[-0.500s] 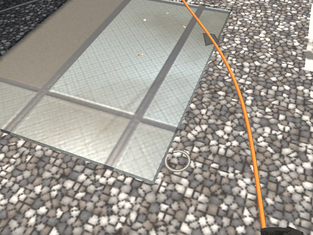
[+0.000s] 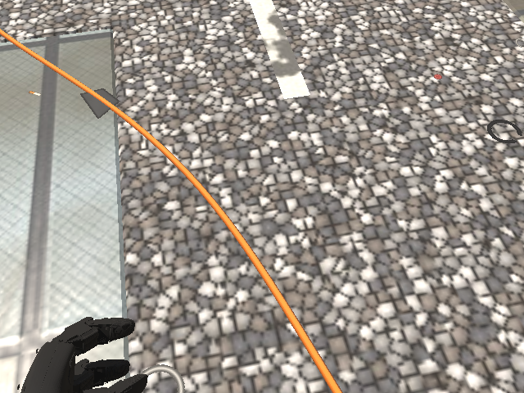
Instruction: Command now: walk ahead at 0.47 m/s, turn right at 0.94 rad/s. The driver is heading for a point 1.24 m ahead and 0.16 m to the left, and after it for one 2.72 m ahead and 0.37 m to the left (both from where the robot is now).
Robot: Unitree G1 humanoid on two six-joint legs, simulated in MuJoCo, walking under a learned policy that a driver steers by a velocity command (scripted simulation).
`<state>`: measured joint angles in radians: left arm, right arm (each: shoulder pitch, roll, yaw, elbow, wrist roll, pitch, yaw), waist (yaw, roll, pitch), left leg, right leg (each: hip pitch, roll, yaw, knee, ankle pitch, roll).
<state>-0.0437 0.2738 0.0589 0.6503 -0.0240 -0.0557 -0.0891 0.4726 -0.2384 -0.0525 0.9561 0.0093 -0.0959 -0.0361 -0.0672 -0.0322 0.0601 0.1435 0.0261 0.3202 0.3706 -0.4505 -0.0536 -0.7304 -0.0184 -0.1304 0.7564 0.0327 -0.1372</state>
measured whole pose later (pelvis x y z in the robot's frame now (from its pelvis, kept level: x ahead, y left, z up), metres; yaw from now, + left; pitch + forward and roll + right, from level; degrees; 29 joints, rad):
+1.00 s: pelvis +0.46 +0.19 +0.01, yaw +20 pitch +2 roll +0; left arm 0.30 0.31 0.04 0.77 0.05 -0.07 -0.03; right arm 0.26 -0.31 -0.06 0.68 -0.03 -0.01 0.03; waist 0.04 -0.04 0.01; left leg -0.32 -0.09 0.04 0.60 -0.31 0.09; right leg -0.45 -0.14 0.01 1.26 -0.31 0.01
